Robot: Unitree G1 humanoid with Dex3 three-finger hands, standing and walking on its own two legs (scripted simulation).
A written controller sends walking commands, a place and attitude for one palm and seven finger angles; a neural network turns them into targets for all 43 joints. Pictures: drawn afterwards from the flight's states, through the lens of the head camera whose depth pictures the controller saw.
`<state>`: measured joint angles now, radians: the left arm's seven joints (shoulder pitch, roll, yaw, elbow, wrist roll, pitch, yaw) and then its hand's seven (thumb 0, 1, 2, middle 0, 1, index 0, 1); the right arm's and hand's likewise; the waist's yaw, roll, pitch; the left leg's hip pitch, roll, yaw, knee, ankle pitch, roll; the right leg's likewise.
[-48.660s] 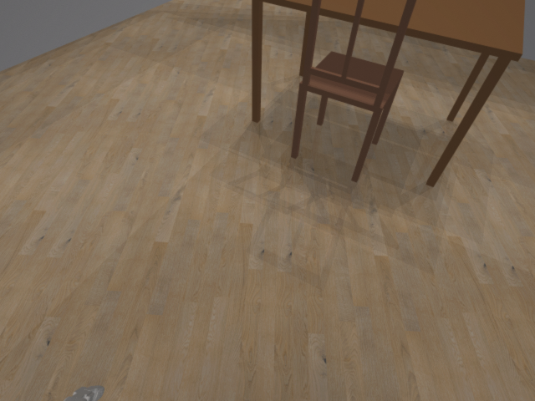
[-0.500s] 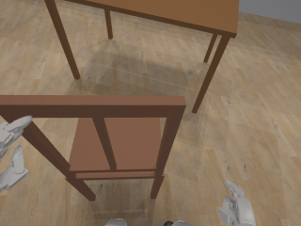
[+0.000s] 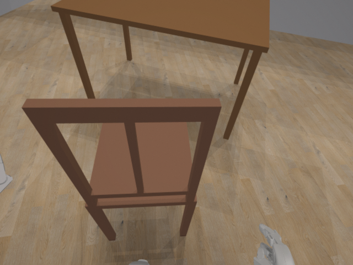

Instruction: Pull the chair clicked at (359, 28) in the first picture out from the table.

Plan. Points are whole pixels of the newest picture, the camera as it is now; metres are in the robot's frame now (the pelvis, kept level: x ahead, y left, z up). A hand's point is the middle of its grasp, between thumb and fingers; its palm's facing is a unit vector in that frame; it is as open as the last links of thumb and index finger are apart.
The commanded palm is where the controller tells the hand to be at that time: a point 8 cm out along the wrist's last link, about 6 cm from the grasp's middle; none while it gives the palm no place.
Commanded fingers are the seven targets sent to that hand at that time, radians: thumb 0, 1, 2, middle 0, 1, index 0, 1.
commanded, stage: step back with the hand held close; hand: left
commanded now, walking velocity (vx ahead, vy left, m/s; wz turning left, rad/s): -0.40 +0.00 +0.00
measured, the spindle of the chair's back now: (136, 162) +0.37 +0.14 -0.03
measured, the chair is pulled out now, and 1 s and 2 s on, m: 0.64 0.64 0.64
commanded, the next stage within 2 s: stop stepping back and stand still in 0.26 s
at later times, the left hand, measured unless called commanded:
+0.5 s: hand out of the picture +0.07 +0.24 +0.18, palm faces +0.39 -0.78 -0.49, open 7.4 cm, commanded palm +0.01 +0.28 +0.19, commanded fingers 0.00 0.90 0.90 -0.20 -0.30 -0.20 -0.30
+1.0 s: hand out of the picture -0.03 +0.24 +0.19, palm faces +0.45 -0.70 -0.55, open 7.4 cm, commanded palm -0.08 +0.27 +0.19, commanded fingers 0.00 0.90 0.90 -0.20 -0.30 -0.20 -0.30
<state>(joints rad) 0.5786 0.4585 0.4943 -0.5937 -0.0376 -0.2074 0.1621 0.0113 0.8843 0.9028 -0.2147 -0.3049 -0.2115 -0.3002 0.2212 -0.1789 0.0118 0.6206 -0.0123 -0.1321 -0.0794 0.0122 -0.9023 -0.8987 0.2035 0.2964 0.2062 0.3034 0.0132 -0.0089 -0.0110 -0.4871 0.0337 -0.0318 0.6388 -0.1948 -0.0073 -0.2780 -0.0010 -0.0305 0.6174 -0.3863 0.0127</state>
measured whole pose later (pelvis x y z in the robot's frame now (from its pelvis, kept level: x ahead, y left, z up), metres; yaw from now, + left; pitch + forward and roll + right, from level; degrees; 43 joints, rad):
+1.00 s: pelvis -0.22 -0.04 +0.00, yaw +1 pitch +1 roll -1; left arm 0.59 0.46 0.49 -0.48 -0.01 -0.24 0.14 0.01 0.88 0.90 -0.21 -0.30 -0.21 -0.30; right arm 0.34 -0.20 0.00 0.66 0.01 -0.12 -0.06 0.01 -0.90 -0.90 0.20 0.30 0.20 0.30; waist -0.03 0.02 -0.06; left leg -0.36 0.03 0.00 0.68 -0.33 0.02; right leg -0.27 0.00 -0.11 0.59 -0.35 -0.02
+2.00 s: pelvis -0.19 -0.03 +0.02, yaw +5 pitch -2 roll +0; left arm 0.31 0.13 -0.01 1.09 0.00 0.02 0.03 0.00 0.91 0.90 -0.20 -0.30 -0.20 -0.30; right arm 0.35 -0.14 0.02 1.10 -0.01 0.00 -0.04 0.00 -0.91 -0.90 0.20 0.30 0.20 0.30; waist -0.01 0.03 0.04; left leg -0.19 0.00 -0.01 0.44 -0.21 -0.01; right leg -0.16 0.02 -0.02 0.44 -0.25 -0.03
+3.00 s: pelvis -0.19 -0.03 +0.02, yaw +5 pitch -2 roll +0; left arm 0.32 0.11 0.00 1.09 0.00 0.01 0.03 0.00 0.91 0.90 -0.20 -0.30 -0.20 -0.30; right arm 0.34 -0.10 0.01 1.10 -0.01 -0.01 -0.05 0.00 -0.91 -0.90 0.20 0.30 0.20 0.30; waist -0.01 0.02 0.04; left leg -0.20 0.00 -0.01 0.44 -0.22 0.00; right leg -0.17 0.02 -0.02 0.44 -0.25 -0.02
